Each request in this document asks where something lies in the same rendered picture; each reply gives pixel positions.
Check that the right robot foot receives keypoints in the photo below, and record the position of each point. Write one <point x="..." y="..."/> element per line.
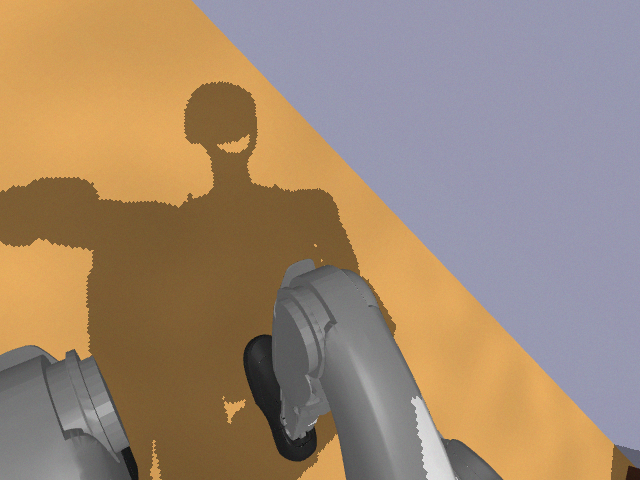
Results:
<point x="265" y="389"/>

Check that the right robot hand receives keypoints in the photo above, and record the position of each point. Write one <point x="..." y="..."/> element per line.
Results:
<point x="466" y="464"/>

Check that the left robot foot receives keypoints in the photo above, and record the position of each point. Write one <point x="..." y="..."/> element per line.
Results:
<point x="130" y="463"/>

